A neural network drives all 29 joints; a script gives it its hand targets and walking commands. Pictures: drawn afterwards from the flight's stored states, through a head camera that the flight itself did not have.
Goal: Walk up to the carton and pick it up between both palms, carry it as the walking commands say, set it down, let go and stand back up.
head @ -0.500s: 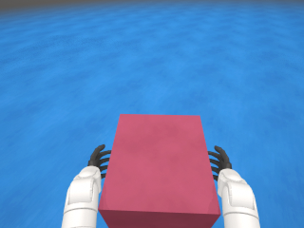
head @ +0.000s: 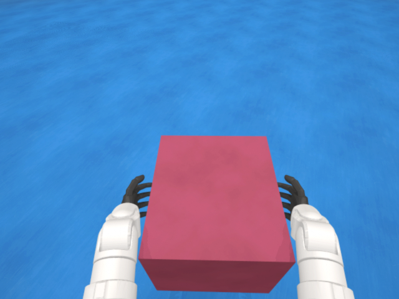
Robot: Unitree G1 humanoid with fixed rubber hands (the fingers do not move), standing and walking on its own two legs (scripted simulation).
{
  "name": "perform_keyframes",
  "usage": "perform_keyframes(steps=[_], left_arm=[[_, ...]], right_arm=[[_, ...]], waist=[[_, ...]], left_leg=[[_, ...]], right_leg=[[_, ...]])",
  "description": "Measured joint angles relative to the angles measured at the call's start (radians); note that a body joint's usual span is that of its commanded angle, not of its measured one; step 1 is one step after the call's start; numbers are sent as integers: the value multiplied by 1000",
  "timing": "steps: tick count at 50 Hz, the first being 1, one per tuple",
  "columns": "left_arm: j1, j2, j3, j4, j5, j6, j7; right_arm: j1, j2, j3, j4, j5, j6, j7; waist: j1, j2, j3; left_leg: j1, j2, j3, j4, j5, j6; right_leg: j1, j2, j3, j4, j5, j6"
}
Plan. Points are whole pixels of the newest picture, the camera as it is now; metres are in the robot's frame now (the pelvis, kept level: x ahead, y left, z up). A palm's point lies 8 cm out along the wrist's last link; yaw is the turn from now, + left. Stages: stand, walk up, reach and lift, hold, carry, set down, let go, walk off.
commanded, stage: reach and lift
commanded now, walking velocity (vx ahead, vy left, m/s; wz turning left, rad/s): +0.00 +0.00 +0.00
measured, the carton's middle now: (212, 211) +0.33 +0.00 -0.03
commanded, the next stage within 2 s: hold in 0.42 s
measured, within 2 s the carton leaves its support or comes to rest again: neither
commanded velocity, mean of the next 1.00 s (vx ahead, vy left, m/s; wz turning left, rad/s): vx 0.00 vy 0.00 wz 0.00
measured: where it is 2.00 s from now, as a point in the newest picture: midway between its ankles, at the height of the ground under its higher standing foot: outside the picture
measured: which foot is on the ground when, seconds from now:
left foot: down 0.00-1.00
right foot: down 0.00-1.00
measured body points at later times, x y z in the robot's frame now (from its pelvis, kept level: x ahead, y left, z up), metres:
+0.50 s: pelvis +0.00 -0.01 +0.00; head -0.05 -0.02 +0.45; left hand +0.28 +0.17 +0.04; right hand +0.29 -0.18 +0.03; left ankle +0.00 +0.11 -0.74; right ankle +0.03 -0.12 -0.74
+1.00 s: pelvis +0.00 +0.00 +0.00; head -0.06 -0.01 +0.45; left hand +0.28 +0.17 +0.04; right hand +0.28 -0.18 +0.03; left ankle +0.00 +0.11 -0.74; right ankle +0.03 -0.12 -0.74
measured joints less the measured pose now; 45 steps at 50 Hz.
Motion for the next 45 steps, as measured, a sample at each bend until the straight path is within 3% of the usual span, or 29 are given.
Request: perform_keyframes(steps=[19,45], left_arm=[[62,1,-13,-20,-4,13,-18],[39,13,-5,-3,-2,11,-31]], right_arm=[[83,32,6,-58,-9,25,-5],[72,45,0,-65,-15,33,-18]], waist=[[1,11,-20],[3,13,12]], left_leg=[[48,9,-13,-7,-7,-9],[41,5,-17,26,-13,-5]], right_leg=[[51,8,-12,-7,-9,-10],[53,6,-16,10,-10,-7]])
